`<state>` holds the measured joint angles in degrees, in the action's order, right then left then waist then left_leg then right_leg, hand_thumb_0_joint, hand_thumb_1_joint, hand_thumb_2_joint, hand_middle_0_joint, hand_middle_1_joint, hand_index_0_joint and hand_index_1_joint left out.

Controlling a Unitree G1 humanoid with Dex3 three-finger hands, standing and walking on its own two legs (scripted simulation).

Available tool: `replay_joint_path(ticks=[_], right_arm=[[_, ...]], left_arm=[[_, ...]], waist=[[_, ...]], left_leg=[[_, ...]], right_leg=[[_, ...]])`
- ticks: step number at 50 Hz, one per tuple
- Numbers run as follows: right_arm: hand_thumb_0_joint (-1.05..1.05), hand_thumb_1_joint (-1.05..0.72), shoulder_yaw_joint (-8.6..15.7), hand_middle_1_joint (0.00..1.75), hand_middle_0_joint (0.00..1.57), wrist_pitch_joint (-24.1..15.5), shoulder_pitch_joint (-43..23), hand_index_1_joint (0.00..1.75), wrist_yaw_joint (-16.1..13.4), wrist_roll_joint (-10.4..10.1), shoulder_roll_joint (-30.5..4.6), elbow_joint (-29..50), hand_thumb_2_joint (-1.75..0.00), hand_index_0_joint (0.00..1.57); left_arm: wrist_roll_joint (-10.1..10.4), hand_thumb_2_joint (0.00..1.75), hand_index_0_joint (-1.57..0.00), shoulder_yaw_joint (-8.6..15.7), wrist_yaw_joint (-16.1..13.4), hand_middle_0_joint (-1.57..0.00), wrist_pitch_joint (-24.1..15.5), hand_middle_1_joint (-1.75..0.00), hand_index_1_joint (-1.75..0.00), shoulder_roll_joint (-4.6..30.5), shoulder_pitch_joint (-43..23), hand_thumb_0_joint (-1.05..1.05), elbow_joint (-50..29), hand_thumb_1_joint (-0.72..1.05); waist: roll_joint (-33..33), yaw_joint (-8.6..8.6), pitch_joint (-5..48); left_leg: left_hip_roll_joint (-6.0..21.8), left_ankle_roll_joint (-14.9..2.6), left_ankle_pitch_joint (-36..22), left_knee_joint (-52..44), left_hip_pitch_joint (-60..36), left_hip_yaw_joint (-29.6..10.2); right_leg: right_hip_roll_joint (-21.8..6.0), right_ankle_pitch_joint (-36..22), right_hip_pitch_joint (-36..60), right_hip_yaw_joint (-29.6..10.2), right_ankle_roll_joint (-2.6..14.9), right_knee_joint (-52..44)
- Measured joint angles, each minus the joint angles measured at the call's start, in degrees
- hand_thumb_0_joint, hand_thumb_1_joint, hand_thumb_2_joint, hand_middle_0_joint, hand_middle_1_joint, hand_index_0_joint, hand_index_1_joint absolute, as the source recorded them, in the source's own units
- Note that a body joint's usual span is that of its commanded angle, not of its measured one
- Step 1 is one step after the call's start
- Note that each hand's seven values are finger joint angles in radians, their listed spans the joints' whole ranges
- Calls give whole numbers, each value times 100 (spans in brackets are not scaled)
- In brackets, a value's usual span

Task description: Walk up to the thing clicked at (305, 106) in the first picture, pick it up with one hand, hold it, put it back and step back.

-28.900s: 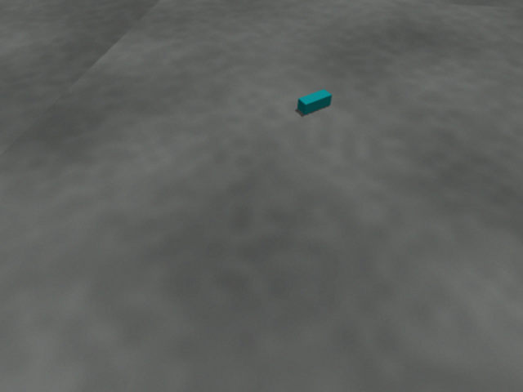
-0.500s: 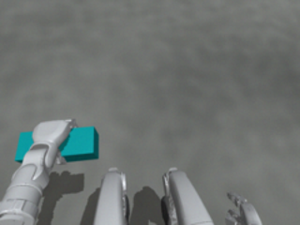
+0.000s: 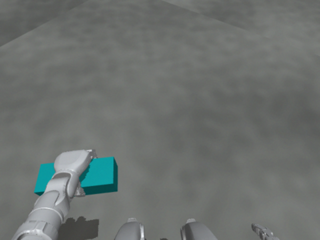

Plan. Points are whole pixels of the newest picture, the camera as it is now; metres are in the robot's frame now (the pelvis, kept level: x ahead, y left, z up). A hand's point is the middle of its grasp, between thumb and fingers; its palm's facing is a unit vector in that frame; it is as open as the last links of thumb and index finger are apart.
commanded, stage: lift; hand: left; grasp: from above
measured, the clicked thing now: (80, 178) +0.32 +0.24 -0.12
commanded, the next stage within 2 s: hold in 0.22 s
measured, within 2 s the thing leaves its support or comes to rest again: neither
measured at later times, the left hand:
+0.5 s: hand (77, 161) +0.34 +0.22 -0.03, palm faces -0.46 -0.06 -0.88, open 11.0 cm
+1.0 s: hand (73, 159) +0.33 +0.22 +0.00, palm faces -0.47 -0.05 -0.88, open 11.0 cm
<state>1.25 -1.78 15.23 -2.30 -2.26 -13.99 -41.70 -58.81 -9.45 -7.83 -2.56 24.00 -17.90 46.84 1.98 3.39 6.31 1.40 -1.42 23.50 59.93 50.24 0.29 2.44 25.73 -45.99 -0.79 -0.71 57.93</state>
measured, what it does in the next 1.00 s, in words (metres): rises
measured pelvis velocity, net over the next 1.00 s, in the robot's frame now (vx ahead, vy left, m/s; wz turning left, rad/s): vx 0.03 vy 0.00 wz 0.00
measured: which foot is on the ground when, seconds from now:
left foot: down 0.00-1.00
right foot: down 0.00-1.00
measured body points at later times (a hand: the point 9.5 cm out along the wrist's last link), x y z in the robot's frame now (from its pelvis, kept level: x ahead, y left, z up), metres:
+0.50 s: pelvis +0.03 +0.00 +0.05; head +0.07 -0.01 +0.49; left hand +0.36 +0.22 +0.02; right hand +0.13 -0.27 -0.07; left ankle +0.06 +0.10 -0.67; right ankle +0.03 -0.13 -0.67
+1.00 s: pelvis +0.03 +0.00 +0.06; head +0.06 -0.01 +0.51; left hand +0.35 +0.22 +0.05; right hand +0.16 -0.27 -0.06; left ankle +0.06 +0.10 -0.67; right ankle +0.03 -0.13 -0.67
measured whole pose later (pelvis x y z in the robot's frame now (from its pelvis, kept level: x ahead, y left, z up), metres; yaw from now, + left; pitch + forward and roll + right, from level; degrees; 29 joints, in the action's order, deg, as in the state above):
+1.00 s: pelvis +0.03 +0.00 +0.06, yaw +0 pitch +4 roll -1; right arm 2.2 2.7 13.4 -2.5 -3.4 -14.7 -39.3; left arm -58.1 -12.2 -0.8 -1.3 22.6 -13.7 39.0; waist 2.4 0.7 2.4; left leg 0.3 -1.3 15.9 35.0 23.3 2.1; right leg 1.1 18.1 -20.1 -2.8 -0.6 34.0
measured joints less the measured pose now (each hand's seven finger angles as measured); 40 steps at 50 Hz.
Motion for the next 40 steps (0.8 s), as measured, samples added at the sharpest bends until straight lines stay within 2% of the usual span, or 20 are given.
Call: replay_joint_path(ticks=[16,20,40], right_arm=[[0,-90,76,30,20,147,-28,30,-7,-1,-7,-14,-90,20],[0,-90,95,30,20,182,-54,30,-12,-13,-27,3,-90,20],[1,-90,116,30,20,375,-136,30,-5,-84,-77,176,-90,20]], left_arm=[[102,67,-63,-124,87,-58,162,-73,-65,-173,153,-1,-158,-19],[62,67,-63,-153,112,-58,159,-73,-65,-188,182,-1,-194,-19],[82,66,-62,-247,557,-57,113,-74,-66,-143,340,-1,-586,-18]], waist=[[-5,-52,-204],[-5,-78,-223],[24,-200,-303]], left_leg=[[-49,20,-345,-1305,-1359,75],[-64,20,-396,-1522,-1598,93],[-92,15,-609,-2224,-2429,153]], right_leg=[[-59,-360,1319,-88,14,-1281],[-75,-410,1547,-107,14,-1486],[-110,-631,2344,-175,14,-2161]])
